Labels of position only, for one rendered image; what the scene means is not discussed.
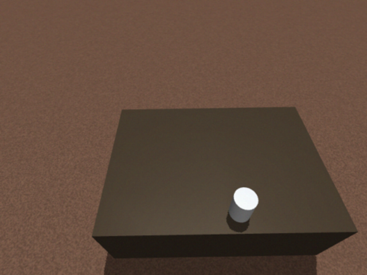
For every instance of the can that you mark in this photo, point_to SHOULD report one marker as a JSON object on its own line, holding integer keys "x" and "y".
{"x": 243, "y": 204}

